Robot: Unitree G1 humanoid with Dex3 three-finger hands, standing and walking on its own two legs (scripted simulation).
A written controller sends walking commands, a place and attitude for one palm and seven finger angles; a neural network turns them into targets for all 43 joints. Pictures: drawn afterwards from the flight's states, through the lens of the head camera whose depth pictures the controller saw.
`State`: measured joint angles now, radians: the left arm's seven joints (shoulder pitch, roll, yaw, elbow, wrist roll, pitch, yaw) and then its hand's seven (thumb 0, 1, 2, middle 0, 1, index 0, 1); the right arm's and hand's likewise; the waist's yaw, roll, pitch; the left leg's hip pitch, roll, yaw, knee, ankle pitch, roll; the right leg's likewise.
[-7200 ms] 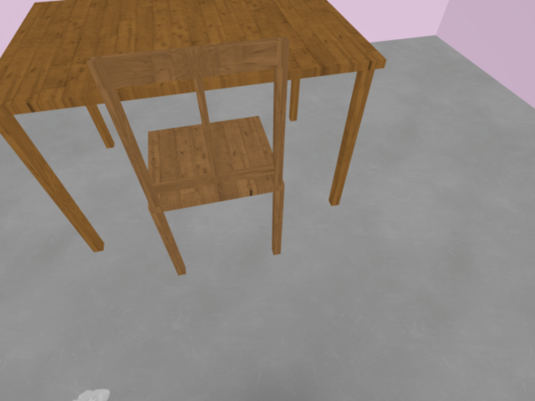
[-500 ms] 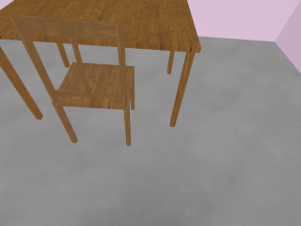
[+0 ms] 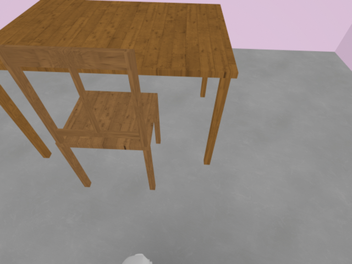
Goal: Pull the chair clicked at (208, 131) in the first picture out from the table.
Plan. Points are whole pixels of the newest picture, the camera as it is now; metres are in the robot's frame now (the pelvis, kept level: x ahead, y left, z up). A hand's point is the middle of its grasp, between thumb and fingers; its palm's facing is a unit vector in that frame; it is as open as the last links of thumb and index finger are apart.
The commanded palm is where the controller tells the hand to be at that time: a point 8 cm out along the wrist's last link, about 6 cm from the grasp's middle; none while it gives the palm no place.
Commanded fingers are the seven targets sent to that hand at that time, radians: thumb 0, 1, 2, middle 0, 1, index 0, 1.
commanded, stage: take the last steps up to it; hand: left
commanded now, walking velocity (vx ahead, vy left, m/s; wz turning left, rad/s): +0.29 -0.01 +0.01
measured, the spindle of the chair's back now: (86, 103) +0.66 +0.39 -0.08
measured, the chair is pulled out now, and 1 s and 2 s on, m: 0.00 0.00 0.00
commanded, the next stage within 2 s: come to a stop and stand still in 0.36 s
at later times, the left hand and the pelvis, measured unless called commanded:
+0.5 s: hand (110, 226) +0.25 +0.21 -0.17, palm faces -0.02 -0.98 -0.19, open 7.4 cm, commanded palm none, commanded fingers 0.00 0.90 0.90 -0.20 -0.30 -0.20 -0.30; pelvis +0.17 +0.03 +0.00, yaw -2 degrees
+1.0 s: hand (103, 231) +0.24 +0.23 -0.19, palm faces +0.06 -0.98 -0.21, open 7.3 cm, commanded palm none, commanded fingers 0.00 0.90 0.90 -0.20 -0.30 -0.20 -0.30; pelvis +0.18 +0.04 -0.01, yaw +0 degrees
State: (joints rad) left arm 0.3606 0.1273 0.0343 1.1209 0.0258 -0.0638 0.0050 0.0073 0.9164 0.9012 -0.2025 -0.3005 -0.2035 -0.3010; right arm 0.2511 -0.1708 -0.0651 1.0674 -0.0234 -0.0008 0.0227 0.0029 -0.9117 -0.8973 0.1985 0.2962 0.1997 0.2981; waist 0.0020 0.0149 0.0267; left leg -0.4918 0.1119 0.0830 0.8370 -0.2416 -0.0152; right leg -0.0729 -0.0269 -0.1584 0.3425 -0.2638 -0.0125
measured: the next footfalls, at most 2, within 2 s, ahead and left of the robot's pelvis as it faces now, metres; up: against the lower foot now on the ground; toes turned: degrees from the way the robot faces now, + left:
left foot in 0.12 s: +0.17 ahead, +0.14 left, +0.00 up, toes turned +8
right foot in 0.56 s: +0.29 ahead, -0.10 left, +0.00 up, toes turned -9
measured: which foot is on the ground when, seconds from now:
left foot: up 0.00-0.10, down 0.12-0.56, up 0.58-0.88, down 0.90-1.00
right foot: down 0.00-0.12, up 0.14-0.54, down 0.56-0.92, up 0.94-1.00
